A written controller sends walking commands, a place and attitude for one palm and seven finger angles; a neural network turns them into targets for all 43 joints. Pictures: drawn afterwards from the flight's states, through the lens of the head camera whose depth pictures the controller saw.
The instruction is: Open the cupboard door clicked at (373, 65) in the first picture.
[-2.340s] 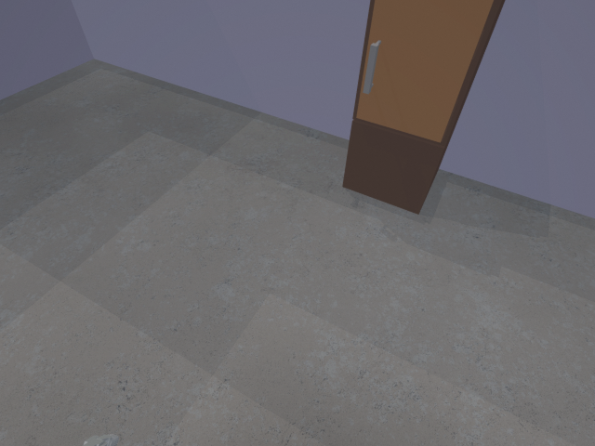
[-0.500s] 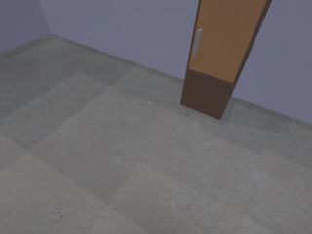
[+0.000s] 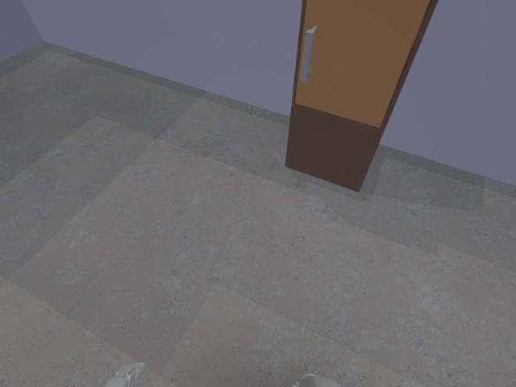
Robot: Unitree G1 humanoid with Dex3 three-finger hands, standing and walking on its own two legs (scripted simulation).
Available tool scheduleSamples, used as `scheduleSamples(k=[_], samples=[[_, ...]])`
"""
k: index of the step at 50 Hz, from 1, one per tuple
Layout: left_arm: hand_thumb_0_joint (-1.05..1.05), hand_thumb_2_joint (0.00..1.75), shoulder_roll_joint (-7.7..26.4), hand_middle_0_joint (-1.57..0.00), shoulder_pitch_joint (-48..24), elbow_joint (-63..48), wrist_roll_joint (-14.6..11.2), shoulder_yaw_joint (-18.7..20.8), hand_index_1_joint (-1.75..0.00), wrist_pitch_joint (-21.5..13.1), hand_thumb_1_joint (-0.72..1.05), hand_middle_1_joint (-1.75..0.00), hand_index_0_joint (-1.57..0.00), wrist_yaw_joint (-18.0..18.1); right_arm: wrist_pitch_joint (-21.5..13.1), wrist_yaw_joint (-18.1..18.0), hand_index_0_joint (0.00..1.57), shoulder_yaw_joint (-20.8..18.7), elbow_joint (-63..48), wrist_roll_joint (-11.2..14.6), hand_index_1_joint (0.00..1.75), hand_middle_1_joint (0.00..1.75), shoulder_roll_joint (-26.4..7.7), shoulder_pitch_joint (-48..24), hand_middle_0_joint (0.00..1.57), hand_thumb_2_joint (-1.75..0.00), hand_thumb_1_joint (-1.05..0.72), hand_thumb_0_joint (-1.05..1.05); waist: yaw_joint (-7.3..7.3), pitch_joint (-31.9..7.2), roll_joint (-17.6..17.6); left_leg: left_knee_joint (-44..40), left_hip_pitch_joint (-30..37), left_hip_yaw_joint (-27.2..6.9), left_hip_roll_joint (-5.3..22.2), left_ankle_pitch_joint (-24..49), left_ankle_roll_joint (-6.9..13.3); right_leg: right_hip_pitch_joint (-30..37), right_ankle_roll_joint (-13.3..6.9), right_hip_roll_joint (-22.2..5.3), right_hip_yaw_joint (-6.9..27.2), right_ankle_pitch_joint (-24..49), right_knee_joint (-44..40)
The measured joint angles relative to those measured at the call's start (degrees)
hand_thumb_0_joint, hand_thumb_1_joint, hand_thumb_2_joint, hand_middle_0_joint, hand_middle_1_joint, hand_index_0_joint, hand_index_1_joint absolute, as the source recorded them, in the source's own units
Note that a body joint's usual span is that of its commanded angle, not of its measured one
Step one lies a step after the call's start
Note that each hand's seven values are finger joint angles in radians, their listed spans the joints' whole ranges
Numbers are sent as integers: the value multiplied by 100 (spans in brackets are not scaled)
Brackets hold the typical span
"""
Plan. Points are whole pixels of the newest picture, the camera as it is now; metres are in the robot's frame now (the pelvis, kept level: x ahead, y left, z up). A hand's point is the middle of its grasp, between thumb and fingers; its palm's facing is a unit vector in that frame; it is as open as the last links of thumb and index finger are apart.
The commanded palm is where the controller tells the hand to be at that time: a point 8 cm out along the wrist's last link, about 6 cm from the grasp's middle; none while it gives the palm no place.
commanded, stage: walk to a spot facing it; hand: left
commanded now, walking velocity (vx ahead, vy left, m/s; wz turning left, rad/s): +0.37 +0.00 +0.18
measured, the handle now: (309, 54) +1.17 -0.17 -0.09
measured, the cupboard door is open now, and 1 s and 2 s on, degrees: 0 0 0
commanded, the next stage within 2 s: turn to face it in 0.50 s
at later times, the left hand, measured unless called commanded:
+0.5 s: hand out of the picture +0.13 +0.22 -0.17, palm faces +0.16 -0.98 -0.13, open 7.4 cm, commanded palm none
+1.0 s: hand (178, 228) +0.46 +0.20 -0.15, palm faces -0.09 -0.96 -0.27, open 7.4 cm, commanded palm none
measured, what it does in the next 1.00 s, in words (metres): walks ahead: left foot, then right foot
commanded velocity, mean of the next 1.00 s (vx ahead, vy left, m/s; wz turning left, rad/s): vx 0.18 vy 0.00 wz -0.23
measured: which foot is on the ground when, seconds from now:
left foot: up 0.00-0.34, down 0.36-0.88, up 0.90-1.00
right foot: down 0.00-0.38, up 0.40-0.84, down 0.86-1.00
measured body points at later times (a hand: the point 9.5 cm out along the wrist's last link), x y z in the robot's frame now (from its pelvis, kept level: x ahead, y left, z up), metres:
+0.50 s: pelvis +0.20 +0.06 +0.02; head +0.22 +0.09 +0.46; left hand +0.12 +0.27 -0.15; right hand +0.31 -0.16 -0.12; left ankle +0.24 +0.14 -0.72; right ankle +0.15 -0.08 -0.63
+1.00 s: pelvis +0.35 +0.01 +0.00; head +0.38 -0.02 +0.45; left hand +0.47 +0.25 -0.13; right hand +0.31 -0.21 -0.17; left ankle +0.31 +0.16 -0.64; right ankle +0.42 -0.06 -0.72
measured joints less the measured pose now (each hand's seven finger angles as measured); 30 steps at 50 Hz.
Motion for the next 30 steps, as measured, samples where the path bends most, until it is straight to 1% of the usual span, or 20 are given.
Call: scheduleSamples(k=[1, 3, 6, 8, 11, 14, 16, 18, 19, 20, 21, 22, 23, 24, 26, 30], samples=[[0, 90, -37, -20, 74, 58, 10, -16, -30, 14, 91, -29, -20, 27, 14, 7, 20, -25, -116, -28, 30, 30, -54, -177, 20, -90, -91, 1, -12, -61, 3, 180, -363, 34, 66, 184, -7, 146, 31, 20, -25, 17, -163], [0, 90, -129, -20, 262, 192, 29, -54, -30, 39, 91, -29, -20, 51, 25, 17, 19, -62, -370, -70, 30, 30, -149, -522, 20, -90, -91, 1, -36, -202, 15, 83, -951, 101, 209, 475, -67, 428, 48, 67, -68, 55, -502], [0, 90, -124, -21, 569, 361, 31, -5, -30, 43, 94, -29, -20, 111, 25, 55, 19, -109, -717, -89, 30, 30, -211, -946, 20, -90, -91, 1, -10, -414, 15, -590, -1488, 180, 384, 830, -186, 823, 60, 138, -127, 74, -959], [0, 90, -106, -21, 760, 455, 40, -27, -30, 47, 94, -29, -20, 79, 30, 99, 19, -121, -890, -89, 30, 30, -223, -1175, 19, -90, -91, 0, 41, -508, 1, -1179, -1627, 252, 459, 1046, -250, 1074, 88, 168, -170, 53, -1202], [0, 90, -99, -20, 1016, 558, 50, -59, -30, 28, 93, -29, -20, 38, 21, 180, 19, -123, -1049, -80, 30, 30, -222, -1446, 19, -90, -91, 0, 173, -560, -40, -2099, -1578, 352, 481, 1263, -280, 1419, 164, 179, -247, -51, -1438], [0, 90, -107, -20, 1261, 621, 57, -82, -30, 15, 92, -29, -20, 18, 18, 239, 19, -104, -1123, -76, 30, 30, -220, -1656, 19, -90, -91, 0, 344, -520, -85, -2778, -1352, 436, 415, 1269, -236, 1725, 279, 155, -335, -254, -1513], [0, 90, -112, -20, 1426, 674, 61, -83, -30, 22, 92, -29, -20, 18, 1, 259, 19, -85, -1156, -74, 30, 30, -212, -1757, 19, -90, -91, 0, 444, -464, -127, -3153, -1110, 526, 338, 1167, -181, 1905, 380, 102, -393, -449, -1465], [1, 90, -123, -20, 1620, 741, 43, -80, -30, 43, 91, -29, -20, 17, -65, 258, 19, -51, -1196, -87, 30, 30, -211, -1815, 19, -90, -91, 0, 503, -411, -180, -3662, -711, 666, 210, 1143, -103, 1984, 512, -22, -412, -764, -1164], [1, 90, -140, -20, 1699, 783, 27, -73, -30, 72, 91, -29, -20, 10, -132, 243, 19, -42, -1219, -108, 30, 30, -212, -1845, 19, -90, -91, 0, 500, -370, -206, -3755, -611, 720, 152, 1447, 15, 1862, 523, -136, -381, -967, -707], [1, 90, -148, -20, 1715, 830, 10, -72, -30, 129, 91, -29, -20, -3, -191, 214, 19, -34, -1237, -117, 30, 30, -192, -1872, 20, -90, -91, 0, 494, -299, -252, -3590, -599, 771, 94, 1397, 102, 1591, 501, -230, -204, -1196, 84], [1, 90, -154, -20, 1709, 867, 8, -77, -30, 191, 91, -29, -20, -9, -234, 179, 19, -14, -1240, -110, 30, 30, -167, -1868, 20, -90, -91, 0, 492, -245, -280, -3490, -537, 820, 50, 1221, 158, 1250, 464, -250, 38, -1352, 960], [1, 90, -159, -20, 1689, 893, 7, -72, -30, 243, 91, -29, -20, -14, -254, 145, 19, 7, -1230, -98, 30, 30, -137, -1829, 20, -90, -91, 0, 484, -223, -291, -3507, -430, 862, 13, 1070, 186, 897, 434, -248, 228, -1344, 1736], [1, 90, -161, -20, 1649, 909, 13, -58, -30, 276, 91, -29, -20, -24, -262, 111, 19, 23, -1203, -86, 30, 30, -104, -1765, 20, -90, -91, 0, 470, -215, -296, -3620, -290, 898, -27, 987, 196, 569, 423, -263, 350, -1199, 2315], [1, 90, -157, -20, 1592, 907, 23, -43, -30, 294, 91, -29, -20, -40, -269, 79, 20, 36, -1155, -77, 30, 30, -65, -1684, 20, -90, -91, 0, 457, -214, -304, -3798, -132, 931, -71, 983, 174, 275, 427, -301, 428, -996, 2676], [1, 90, -161, -20, 1464, 844, 48, -13, -30, 317, 91, -29, -20, -53, -327, -53, 20, -66, -1088, -10, 30, 30, -58, -1514, 20, -90, -94, -1, 423, -228, -315, -4205, 177, 995, -164, 1070, 156, -213, 469, -397, 545, -627, 2910], [1, 90, -170, -20, 1179, 642, 71, 40, -30, 371, 91, -29, -19, -48, -314, -89, 20, -50, -845, -26, 30, 30, -157, -1147, 20, -90, -95, -2, 394, -300, -310, -4842, 712, 1105, -269, 1139, 165, -850, 564, -529, 664, -69, 2621]])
